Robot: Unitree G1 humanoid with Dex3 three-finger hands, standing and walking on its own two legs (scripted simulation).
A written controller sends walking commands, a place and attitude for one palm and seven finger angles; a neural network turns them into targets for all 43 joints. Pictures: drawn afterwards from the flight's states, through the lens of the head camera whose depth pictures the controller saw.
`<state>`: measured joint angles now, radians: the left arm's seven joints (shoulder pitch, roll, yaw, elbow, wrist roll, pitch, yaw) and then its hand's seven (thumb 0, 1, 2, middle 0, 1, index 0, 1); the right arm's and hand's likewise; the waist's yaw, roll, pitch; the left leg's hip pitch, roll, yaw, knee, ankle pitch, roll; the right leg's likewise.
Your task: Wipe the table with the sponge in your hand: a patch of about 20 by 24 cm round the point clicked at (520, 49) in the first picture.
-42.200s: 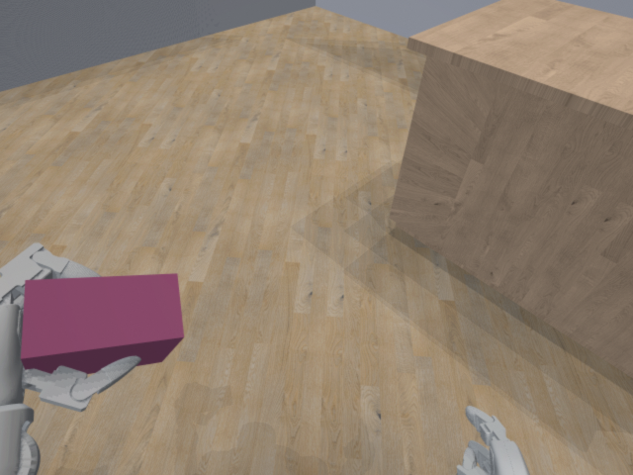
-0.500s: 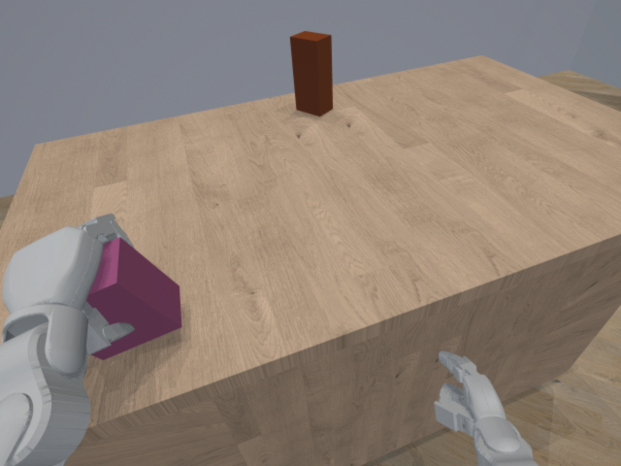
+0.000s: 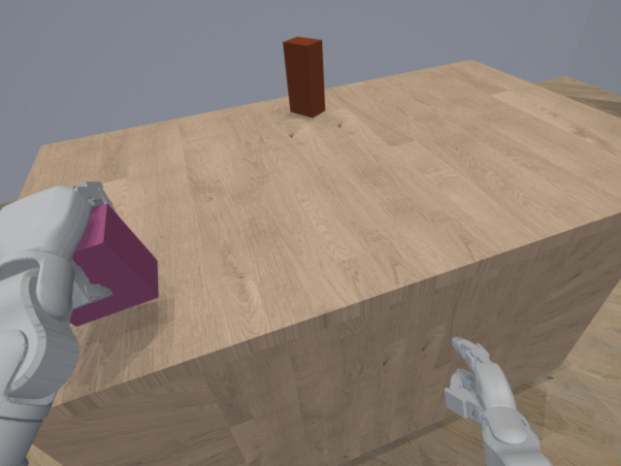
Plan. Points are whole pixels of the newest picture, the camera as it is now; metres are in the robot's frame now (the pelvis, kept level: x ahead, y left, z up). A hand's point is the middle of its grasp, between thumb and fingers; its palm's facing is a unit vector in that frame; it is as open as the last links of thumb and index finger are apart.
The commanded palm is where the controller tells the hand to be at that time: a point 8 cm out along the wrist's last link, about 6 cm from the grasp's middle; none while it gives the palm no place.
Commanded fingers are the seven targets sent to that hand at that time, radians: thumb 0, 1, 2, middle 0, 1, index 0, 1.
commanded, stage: lift the sponge slowly off the table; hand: left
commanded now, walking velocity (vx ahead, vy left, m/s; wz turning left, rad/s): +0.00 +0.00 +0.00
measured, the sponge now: (100, 276) +0.25 +0.31 +0.16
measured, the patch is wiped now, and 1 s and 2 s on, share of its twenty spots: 0.90 0.90 0.90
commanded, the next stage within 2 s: bring the sponge back beside the body in 0.80 s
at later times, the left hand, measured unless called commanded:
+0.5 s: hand (69, 224) +0.25 +0.31 +0.24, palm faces +0.28 -0.07 -0.96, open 10.1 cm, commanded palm +0.20 +0.32 +0.31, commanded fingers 0.00 0.10 1.30 -1.20 -1.60 -1.20 -1.60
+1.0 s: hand (64, 212) +0.25 +0.31 +0.25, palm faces +0.35 -0.13 -0.93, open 10.1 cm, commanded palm +0.19 +0.32 +0.32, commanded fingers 0.00 0.10 1.30 -1.20 -1.60 -1.20 -1.60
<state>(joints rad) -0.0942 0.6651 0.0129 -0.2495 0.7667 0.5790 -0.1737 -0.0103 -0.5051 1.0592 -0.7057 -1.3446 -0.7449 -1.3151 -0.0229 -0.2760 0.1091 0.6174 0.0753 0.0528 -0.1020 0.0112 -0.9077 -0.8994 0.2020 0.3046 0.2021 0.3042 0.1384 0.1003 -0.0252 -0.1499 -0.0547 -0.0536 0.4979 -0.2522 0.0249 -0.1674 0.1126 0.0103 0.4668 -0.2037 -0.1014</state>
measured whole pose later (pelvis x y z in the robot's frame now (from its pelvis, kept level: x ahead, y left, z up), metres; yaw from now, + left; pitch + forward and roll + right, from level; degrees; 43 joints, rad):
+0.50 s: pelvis -0.01 +0.01 +0.00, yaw +0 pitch -5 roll +1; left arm -0.16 0.70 0.06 -0.26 0.74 0.53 -0.21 -0.01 -0.51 1.06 -0.71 -1.34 -0.75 -1.31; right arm 0.00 -0.28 0.09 0.63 0.08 0.04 -0.10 0.01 -0.91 -0.90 0.20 0.30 0.20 0.30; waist 0.14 0.12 -0.02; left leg -0.17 -0.06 -0.04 0.52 -0.25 0.03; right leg -0.20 0.10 0.02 0.50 -0.21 -0.09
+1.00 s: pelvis +0.00 +0.02 +0.00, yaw -1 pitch -5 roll +0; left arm -0.20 0.69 0.03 -0.35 0.72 0.62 -0.21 -0.01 -0.51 1.06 -0.71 -1.34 -0.75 -1.31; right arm -0.03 -0.26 0.12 0.59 0.08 0.08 -0.09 0.01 -0.91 -0.90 0.20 0.30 0.20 0.30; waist 0.15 0.10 -0.03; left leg -0.16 -0.08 -0.03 0.48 -0.24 0.05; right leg -0.18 0.09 0.03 0.47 -0.20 -0.07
